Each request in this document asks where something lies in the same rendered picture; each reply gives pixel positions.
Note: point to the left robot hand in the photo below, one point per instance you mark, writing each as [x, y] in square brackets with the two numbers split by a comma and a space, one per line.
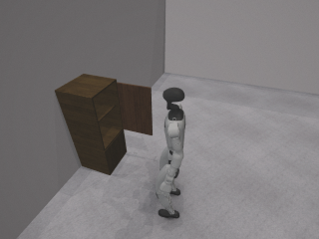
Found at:
[165, 187]

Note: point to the robot left forearm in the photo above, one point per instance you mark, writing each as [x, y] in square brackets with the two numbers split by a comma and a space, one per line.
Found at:
[174, 166]

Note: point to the right robot foot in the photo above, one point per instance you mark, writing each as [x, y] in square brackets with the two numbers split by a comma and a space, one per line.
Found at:
[176, 192]

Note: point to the cupboard door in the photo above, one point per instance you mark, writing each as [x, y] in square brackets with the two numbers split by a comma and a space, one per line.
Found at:
[136, 108]

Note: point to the robot left upper arm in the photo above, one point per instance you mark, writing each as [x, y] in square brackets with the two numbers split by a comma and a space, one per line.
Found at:
[174, 135]

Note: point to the robot left shin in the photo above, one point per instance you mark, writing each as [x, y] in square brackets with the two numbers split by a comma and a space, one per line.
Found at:
[166, 202]

